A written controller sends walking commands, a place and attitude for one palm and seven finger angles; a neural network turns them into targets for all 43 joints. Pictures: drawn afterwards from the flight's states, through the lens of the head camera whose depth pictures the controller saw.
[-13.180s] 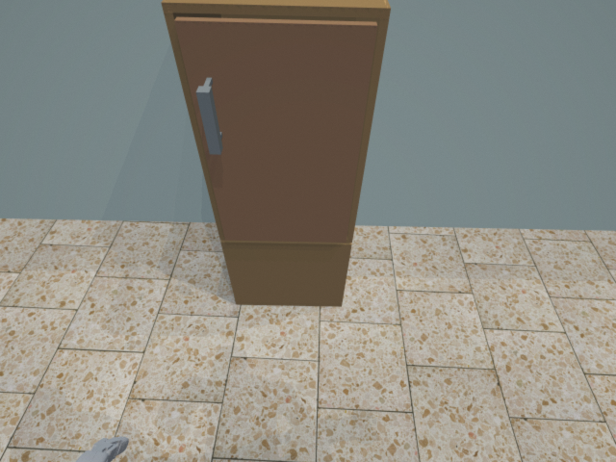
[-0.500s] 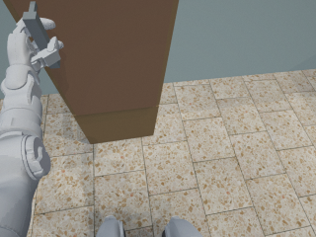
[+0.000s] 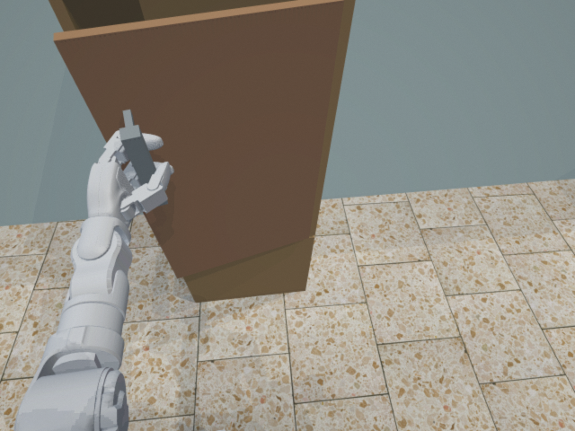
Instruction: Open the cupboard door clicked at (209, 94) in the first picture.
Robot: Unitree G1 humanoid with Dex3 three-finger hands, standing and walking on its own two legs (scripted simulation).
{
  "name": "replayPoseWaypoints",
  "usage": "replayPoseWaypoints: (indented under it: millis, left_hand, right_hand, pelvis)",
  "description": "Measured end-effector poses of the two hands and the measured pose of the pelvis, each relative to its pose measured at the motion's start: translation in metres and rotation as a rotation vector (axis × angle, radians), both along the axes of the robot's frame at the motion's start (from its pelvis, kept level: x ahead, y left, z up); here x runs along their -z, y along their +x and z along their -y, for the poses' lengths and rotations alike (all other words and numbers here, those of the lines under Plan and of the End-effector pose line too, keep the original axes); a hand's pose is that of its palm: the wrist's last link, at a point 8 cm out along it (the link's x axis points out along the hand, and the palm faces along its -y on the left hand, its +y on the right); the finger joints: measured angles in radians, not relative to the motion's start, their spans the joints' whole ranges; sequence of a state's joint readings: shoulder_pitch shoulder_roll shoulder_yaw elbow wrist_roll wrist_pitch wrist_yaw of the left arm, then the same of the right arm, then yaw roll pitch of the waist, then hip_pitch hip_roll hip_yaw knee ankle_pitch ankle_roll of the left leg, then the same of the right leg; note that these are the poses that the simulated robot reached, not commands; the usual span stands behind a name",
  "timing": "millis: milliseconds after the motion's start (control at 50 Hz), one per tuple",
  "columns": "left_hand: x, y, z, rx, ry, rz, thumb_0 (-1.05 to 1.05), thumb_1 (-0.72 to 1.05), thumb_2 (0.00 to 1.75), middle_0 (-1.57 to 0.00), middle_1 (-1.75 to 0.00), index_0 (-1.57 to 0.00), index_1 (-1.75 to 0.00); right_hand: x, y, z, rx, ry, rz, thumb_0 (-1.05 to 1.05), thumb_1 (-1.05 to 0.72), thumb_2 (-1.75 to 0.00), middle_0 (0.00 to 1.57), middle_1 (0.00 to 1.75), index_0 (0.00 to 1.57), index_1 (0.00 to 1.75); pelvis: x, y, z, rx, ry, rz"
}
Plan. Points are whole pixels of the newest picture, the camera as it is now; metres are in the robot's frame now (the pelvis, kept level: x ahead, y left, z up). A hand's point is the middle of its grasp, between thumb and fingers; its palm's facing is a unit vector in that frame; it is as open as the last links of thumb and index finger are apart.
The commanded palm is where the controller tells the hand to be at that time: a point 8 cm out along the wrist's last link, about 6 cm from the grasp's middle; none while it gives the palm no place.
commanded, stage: pull the door open along its arc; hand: left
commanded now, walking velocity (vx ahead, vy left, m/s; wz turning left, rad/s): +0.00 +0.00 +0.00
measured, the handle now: (144, 160) +0.49 +0.19 +0.10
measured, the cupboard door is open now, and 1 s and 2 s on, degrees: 13 48 51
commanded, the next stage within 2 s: open thumb and fingers to let go in 0.52 s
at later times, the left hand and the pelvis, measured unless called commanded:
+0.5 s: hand (257, 265) +0.30 +0.03 +0.10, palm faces +0.34 -0.94 -0.03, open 6.6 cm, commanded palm +0.24 +0.07 +0.09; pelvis +0.00 -0.04 +0.01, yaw +4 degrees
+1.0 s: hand (256, 267) +0.30 +0.03 +0.10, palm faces +0.43 -0.90 -0.03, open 9.7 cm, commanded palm +0.25 +0.06 +0.09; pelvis -0.01 -0.06 +0.01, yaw +6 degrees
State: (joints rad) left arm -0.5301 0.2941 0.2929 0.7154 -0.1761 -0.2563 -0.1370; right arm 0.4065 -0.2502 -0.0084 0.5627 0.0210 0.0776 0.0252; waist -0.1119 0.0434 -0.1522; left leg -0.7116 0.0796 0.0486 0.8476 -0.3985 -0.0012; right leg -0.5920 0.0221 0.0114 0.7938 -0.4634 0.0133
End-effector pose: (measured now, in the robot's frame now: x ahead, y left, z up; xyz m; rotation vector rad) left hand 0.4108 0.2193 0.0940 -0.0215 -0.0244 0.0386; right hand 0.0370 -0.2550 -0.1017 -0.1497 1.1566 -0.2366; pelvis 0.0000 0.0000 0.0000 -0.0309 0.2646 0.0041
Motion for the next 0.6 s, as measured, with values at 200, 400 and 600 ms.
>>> replayPoseWaypoints:
  millis: [200, 400, 600]
  left_hand:
    - [-0.001, -0.074, 0.059, -0.269, -0.067, -0.003, 0.01, 0.66, 0.7, -0.33, -1.34, -0.33, -1.31]
    - [-0.008, -0.126, 0.121, -0.384, 0.016, -0.051, 0.02, 0.65, 0.71, -0.31, -1.3, -0.32, -1.32]
    - [-0.011, -0.154, 0.161, -0.292, 0.045, -0.078, 0.01, 0.62, 0.69, -0.3, -1.28, -0.32, -1.32]
  right_hand:
    - [-0.013, 0.094, -0.019, -0.169, 0.068, 0.243, 0.01, -0.91, -0.9, 0.2, 0.3, 0.2, 0.3]
    - [-0.027, 0.136, -0.027, -0.259, 0.099, 0.337, 0.01, -0.9, -0.9, 0.2, 0.3, 0.2, 0.3]
    - [-0.027, 0.14, -0.003, -0.253, 0.097, 0.339, 0.01, -0.9, -0.9, 0.2, 0.3, 0.2, 0.3]
  pelvis:
    - [-0.005, 0.0, 0.005, -0.024, 0.018, 0.068]
    - [-0.008, -0.001, 0.027, -0.056, 0.037, 0.14]
    - [-0.011, 0.003, 0.048, -0.082, 0.049, 0.207]
